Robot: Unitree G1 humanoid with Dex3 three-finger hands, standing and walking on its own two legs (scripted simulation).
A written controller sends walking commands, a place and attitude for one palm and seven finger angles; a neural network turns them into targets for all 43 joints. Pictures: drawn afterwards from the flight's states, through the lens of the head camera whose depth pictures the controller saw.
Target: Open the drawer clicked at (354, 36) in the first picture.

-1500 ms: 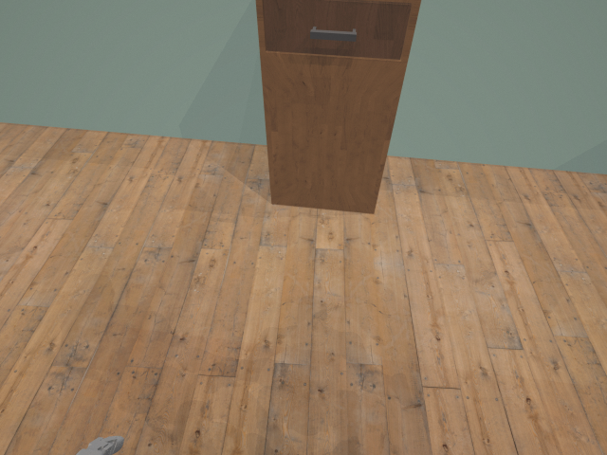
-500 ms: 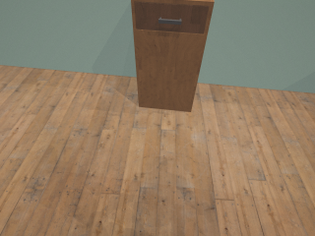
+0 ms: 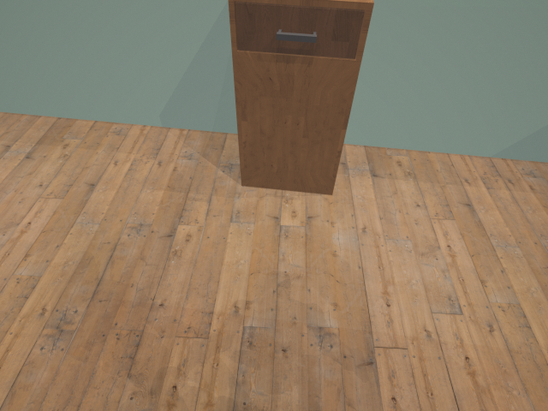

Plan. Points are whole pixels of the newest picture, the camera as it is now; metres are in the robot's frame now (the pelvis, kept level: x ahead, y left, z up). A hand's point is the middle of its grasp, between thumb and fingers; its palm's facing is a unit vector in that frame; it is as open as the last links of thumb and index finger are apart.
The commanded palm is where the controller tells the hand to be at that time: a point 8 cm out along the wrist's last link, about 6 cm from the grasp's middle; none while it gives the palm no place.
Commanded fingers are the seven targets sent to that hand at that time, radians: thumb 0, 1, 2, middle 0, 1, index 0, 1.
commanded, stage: walk to a spot facing it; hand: left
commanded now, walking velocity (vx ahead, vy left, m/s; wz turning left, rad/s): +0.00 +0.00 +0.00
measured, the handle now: (296, 35) +1.28 +0.00 +0.02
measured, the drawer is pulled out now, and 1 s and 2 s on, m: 0.00 0.00 0.00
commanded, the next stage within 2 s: turn to face it in 1.18 s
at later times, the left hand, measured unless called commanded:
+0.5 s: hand out of the picture +0.06 +0.15 -0.18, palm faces -0.05 -0.98 -0.20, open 7.3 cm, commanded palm none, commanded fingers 0.00 0.90 0.90 -0.20 -0.30 -0.20 -0.30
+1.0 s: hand (211, 288) +0.39 +0.16 -0.18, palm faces -0.28 -0.94 -0.20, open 7.4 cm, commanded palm none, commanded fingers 0.00 0.90 0.90 -0.20 -0.30 -0.20 -0.30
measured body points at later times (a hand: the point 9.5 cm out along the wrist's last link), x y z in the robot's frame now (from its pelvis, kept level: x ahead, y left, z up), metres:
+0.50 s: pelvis +0.08 -0.03 -0.01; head +0.10 -0.04 +0.43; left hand +0.07 +0.20 -0.16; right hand +0.05 -0.27 -0.17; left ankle +0.05 +0.10 -0.67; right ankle +0.03 -0.11 -0.75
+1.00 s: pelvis +0.29 -0.01 -0.01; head +0.31 +0.00 +0.44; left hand +0.41 +0.21 -0.17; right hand +0.27 -0.26 -0.15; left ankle +0.34 +0.07 -0.75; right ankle +0.25 -0.12 -0.66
